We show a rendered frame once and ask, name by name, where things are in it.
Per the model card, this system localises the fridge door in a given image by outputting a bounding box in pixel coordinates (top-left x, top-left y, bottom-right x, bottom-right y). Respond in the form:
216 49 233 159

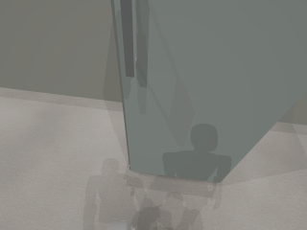
113 0 307 183

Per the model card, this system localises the handle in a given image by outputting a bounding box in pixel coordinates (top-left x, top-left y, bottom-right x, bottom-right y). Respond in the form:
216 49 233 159
120 0 137 78

